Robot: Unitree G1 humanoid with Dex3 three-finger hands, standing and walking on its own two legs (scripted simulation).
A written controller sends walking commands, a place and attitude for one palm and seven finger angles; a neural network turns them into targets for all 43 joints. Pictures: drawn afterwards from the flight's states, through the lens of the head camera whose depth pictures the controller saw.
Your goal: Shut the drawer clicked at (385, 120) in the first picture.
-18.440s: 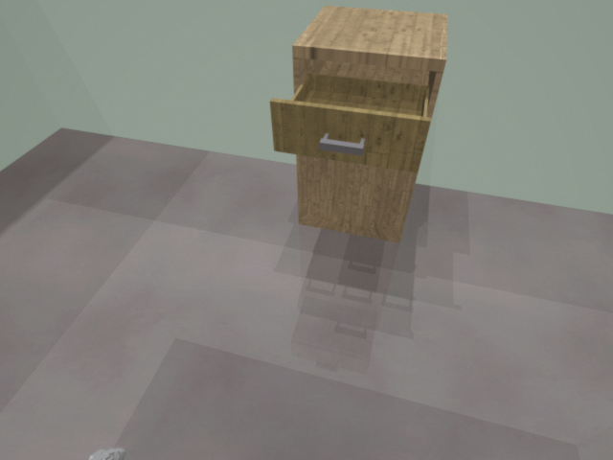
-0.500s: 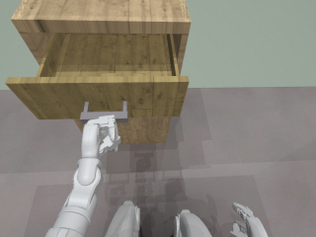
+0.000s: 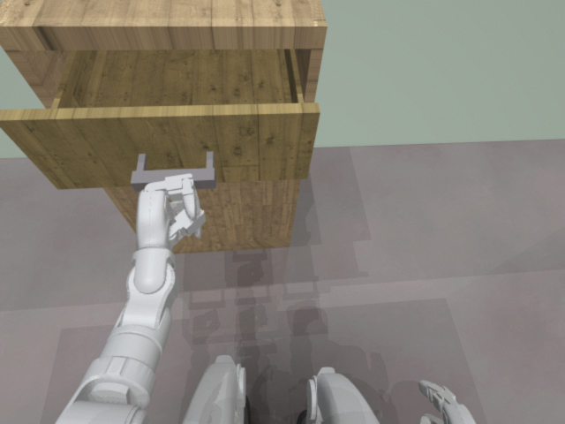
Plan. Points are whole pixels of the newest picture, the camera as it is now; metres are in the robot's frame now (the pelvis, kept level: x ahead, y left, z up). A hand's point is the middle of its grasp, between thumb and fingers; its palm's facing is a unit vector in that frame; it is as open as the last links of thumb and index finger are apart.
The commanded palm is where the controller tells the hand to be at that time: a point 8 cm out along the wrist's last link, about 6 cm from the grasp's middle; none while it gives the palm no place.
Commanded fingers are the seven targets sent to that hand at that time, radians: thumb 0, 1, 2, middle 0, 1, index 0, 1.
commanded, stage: push the drawer shut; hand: left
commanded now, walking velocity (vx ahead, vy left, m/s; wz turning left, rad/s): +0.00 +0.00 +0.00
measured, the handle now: (175, 169) +0.48 +0.16 +0.03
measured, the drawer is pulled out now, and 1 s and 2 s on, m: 0.14 0.02 0.00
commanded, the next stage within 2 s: pull the fist back off the drawer in 1.42 s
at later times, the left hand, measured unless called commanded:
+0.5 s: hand (198, 171) +0.47 +0.13 +0.03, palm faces +0.09 -0.99 -0.04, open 3.2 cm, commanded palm +0.46 +0.17 +0.03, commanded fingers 0.00 0.90 0.90 -1.40 -1.60 -1.40 -1.60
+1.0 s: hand (200, 146) +0.52 +0.13 +0.03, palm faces +0.10 -0.99 -0.04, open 3.3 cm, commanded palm +0.51 +0.17 +0.03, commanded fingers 0.00 0.90 0.90 -1.40 -1.60 -1.40 -1.60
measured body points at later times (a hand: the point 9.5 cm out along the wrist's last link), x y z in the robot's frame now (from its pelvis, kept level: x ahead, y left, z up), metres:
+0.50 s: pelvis +0.00 +0.00 -0.01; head +0.12 +0.01 +0.43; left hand +0.46 +0.18 +0.03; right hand +0.04 -0.27 -0.13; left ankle +0.06 +0.09 -0.62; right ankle +0.01 -0.10 -0.62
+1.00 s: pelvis +0.00 +0.01 -0.01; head +0.14 +0.03 +0.41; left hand +0.51 +0.18 +0.04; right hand +0.00 -0.26 -0.13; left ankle +0.06 +0.09 -0.62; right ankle +0.01 -0.10 -0.62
